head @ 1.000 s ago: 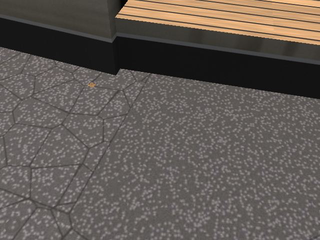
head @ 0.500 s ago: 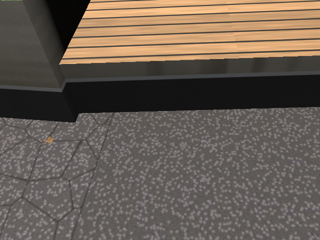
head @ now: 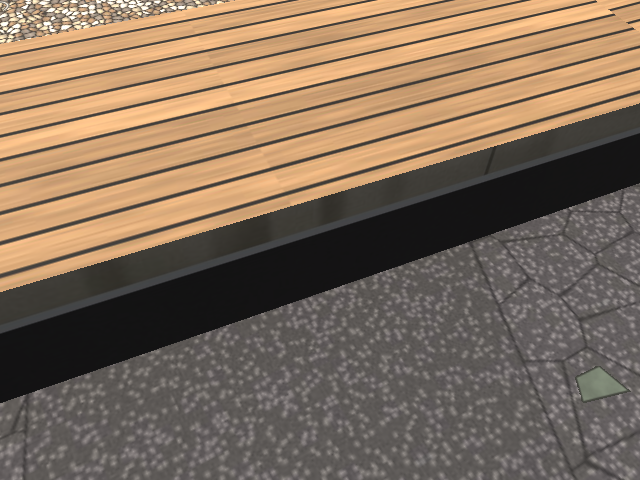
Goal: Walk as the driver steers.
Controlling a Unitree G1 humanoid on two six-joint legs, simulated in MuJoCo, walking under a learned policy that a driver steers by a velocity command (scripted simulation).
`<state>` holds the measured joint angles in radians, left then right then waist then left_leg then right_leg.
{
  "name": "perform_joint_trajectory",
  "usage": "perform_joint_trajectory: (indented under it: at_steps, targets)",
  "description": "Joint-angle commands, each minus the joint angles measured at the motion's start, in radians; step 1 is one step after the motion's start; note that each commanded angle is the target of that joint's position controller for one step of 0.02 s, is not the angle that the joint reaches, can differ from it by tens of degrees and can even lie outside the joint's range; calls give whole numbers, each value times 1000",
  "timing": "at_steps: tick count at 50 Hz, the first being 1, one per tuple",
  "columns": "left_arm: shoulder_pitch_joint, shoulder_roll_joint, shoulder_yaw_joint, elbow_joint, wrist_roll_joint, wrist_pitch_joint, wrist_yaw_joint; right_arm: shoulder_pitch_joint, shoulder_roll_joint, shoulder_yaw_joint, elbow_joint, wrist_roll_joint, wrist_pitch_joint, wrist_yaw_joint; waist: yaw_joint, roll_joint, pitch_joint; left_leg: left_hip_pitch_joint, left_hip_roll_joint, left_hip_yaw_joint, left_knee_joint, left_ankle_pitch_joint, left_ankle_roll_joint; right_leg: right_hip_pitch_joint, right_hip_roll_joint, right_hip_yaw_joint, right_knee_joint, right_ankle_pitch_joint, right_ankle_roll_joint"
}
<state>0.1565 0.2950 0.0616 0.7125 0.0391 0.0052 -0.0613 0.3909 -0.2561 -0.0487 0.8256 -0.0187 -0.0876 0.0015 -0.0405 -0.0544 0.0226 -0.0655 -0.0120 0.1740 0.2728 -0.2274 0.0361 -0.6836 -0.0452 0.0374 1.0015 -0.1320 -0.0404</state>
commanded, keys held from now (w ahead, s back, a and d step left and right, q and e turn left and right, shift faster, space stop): w+e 0.22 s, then no key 0.78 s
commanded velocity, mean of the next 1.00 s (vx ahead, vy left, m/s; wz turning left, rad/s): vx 0.22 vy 0.00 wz -0.27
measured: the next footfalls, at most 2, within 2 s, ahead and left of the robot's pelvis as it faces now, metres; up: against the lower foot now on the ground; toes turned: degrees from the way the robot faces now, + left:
right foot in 0.22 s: +0.27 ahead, -0.13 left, +0.00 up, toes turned -12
left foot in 0.70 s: +0.42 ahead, +0.01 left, +0.00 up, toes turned -12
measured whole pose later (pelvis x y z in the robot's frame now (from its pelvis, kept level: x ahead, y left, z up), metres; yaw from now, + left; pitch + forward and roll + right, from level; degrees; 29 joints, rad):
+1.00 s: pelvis +0.33 -0.06 +0.00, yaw -14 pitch -1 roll +0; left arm 0.25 0.22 0.00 1.05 0.01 0.00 0.04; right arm 0.22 -0.20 -0.01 0.92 0.00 -0.01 -0.03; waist 0.00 0.00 0.04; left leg -0.22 -0.02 0.06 0.41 -0.17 0.05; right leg -0.03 0.05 0.03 0.36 -0.30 -0.04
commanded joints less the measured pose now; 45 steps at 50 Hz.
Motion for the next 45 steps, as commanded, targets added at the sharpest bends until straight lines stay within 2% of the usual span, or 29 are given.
perform_joint_trajectory:
  at_steps: [1, 5, 7, 9, 10, 11, 12, 13, 14, 15, 16, 17, 18, 19, 21, 25, 30, 32, 34, 35, 36, 37, 38, 39, 40, 41, 42, 43, 45]
  targets:
    - [-93, 4, -12, -93, -2, -15, -14, -26, -120, -25, -52, 1, -18, 0, 11, 138, 37, -22, 244, -71, -121, 321, 100, 3, -15, -40, -152, 111, -2]
    - [-197, 10, -16, -137, 3, -17, -26, 32, -149, -34, -18, 0, -7, -11, -20, 137, 68, 71, 279, -15, -97, 390, 84, 44, -8, -113, -318, 56, -40]
    - [-200, 16, -13, -146, 10, -17, -22, 50, -167, -37, -3, -2, 9, -17, -13, 145, 55, 127, 289, 23, -15, 592, 71, 98, 32, -152, -370, -40, -71]
    - [-107, 38, 0, -123, 15, -20, -12, 56, -200, -42, 8, -4, 26, -25, 37, 166, -20, 160, 296, 59, 186, 892, 59, 241, 108, -179, -405, -153, -115]
    - [25, 58, 13, -84, 19, -29, -2, 47, -209, -41, 4, 0, 35, -26, 97, 147, -99, 115, 286, 79, 377, 907, 50, 406, 150, -178, -463, -146, -143]
    - [206, 110, 37, -26, 29, -35, 14, 33, -198, -36, -20, -1, 37, -25, 179, 78, -208, -65, 262, 91, 648, 694, 22, 676, 96, -66, -508, -169, -185]
    - [213, 221, 61, -34, 27, -36, 30, 71, -64, -3, -97, 15, 29, -3, 121, -171, -309, -508, 121, 81, 1005, -159, -37, 1011, -244, 441, -551, -174, -302]
    - [248, 236, 68, -65, -9, -27, 45, -28, -137, -19, -129, 8, 26, -4, 169, -99, -377, -637, 11, -105, 1188, -331, -58, 1031, -354, 731, -669, 146, -372]
    - [215, 203, 60, -37, -18, -28, 59, -102, -130, -15, -142, 21, 26, -6, 151, 2, -248, -679, 80, -168, 1175, -207, -49, 948, -319, 472, -627, 506, -346]
    - [176, 139, 42, -23, -27, -37, 64, -83, -98, 1, -126, 27, 20, -10, 105, 30, -166, -622, 107, -172, 1081, -165, -44, 815, -274, 338, -611, 719, -310]
    - [131, 99, 28, -19, -29, -43, 65, -61, -94, 2, -105, 19, 29, -11, 58, 57, -107, -565, 129, -177, 996, -167, -43, 709, -215, 247, -628, 738, -255]
    - [91, 69, 15, -19, -35, -47, 65, -32, -99, 1, -94, 0, 48, -10, 20, 43, -83, -495, 130, -178, 948, -165, -47, 616, -176, 194, -656, 739, -229]
    - [70, 57, 6, -19, -33, -53, 60, 2, -98, -1, -77, -10, 68, -7, -3, 32, -90, -433, 122, -174, 909, -151, -50, 566, -159, 156, -675, 760, -210]
    - [76, 66, 6, -12, -33, -59, 57, 11, -97, -4, -74, -15, 80, -3, -12, 28, -97, -411, 104, -164, 881, -130, -54, 548, -146, 134, -684, 811, -209]
    - [88, 86, 8, 8, -28, -66, 54, 10, -75, -1, -66, -10, 90, 3, -20, 17, -101, -401, 88, -153, 812, -69, -58, 529, -123, 85, -699, 849, -199]
    - [119, 69, -3, 47, -25, -64, 60, -83, -57, 4, -73, -11, 93, 0, 12, -18, -74, -410, 84, -146, 629, 41, -51, 543, -93, 41, -705, 774, -157]
    - [162, 59, -13, 97, -18, -52, 70, -166, -52, 9, -73, -1, 91, -17, 54, -29, -56, -359, 59, -144, 450, 61, -28, 597, -121, 64, -673, 717, -153]
    - [159, 57, -17, 113, -17, -47, 75, -162, -53, 10, -63, -1, 86, -25, 56, -26, -41, -317, 44, -144, 378, 16, -12, 605, -135, 88, -638, 701, -154]
    - [136, 51, -23, 129, -27, -43, 83, -112, -39, 12, -38, -1, 74, -33, 23, -4, -38, -206, 33, -145, 203, 66, 11, 594, -123, 103, -579, 614, -130]
    - [131, 42, -28, 132, -33, -47, 87, -71, -49, 12, -22, -6, 60, -38, 4, 30, -56, -75, 77, -194, 96, 254, 20, 549, -94, 106, -547, 496, -91]
    - [156, 19, -38, 125, -27, -56, 91, -33, -111, 2, -14, -11, 47, -48, 20, 101, -99, 47, 208, -315, 111, 550, 37, 493, -40, 84, -496, 280, -57]
    - [290, -17, -39, 171, -37, -42, 91, -82, -145, -1, -15, 7, 52, -47, 91, 225, -125, 53, 327, -420, 165, 842, 173, 469, 64, 33, -468, -105, -29]
    - [261, 15, -35, 202, -25, -23, 100, -94, -86, 13, -16, 17, 60, -40, 59, 217, -131, 1, 351, -458, 133, 824, 215, 505, 82, 14, -461, -276, -22]
    - [240, 15, -33, 210, -23, -14, 101, -119, -63, 24, -12, 13, 60, -36, 67, 216, -97, -65, 321, -436, 102, 714, 198, 541, 83, 20, -491, -278, -24]
    - [224, 5, -37, 223, -24, -7, 97, -165, -54, 29, -14, 6, 67, -35, 86, 195, -82, -108, 268, -392, 88, 549, 150, 582, 74, 26, -562, -226, -24]
    - [199, 12, -38, 231, -20, -2, 93, -183, -55, 30, -10, 5, 70, -38, 86, 181, -46, -152, 217, -351, 76, 397, 91, 605, 51, 52, -640, -126, -28]
    - [169, 26, -39, 233, -18, -2, 92, -176, -61, 28, -2, 11, 72, -38, 66, 166, -13, -176, 167, -312, 64, 240, 48, 597, 20, 86, -676, -80, -26]
    - [160, 31, -38, 254, -24, -4, 92, -165, -68, 22, 8, 15, 73, -37, 50, 120, 19, -146, 128, -274, 65, 197, 28, 559, 4, 90, -672, -37, -27]
    - [158, 18, -44, 286, -31, -12, 97, -136, -69, 18, 40, 18, 69, -39, 41, 89, 0, -73, 124, -267, 85, 278, 25, 555, -8, 86, -685, 23, -22]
